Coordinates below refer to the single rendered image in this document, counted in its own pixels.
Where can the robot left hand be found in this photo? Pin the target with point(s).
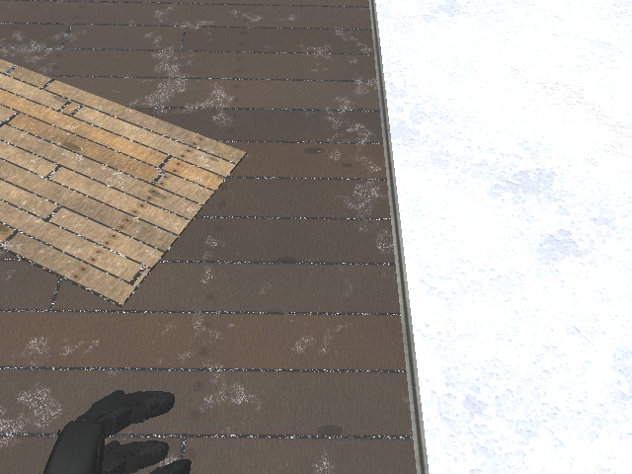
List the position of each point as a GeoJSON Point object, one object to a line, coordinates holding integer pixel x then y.
{"type": "Point", "coordinates": [80, 447]}

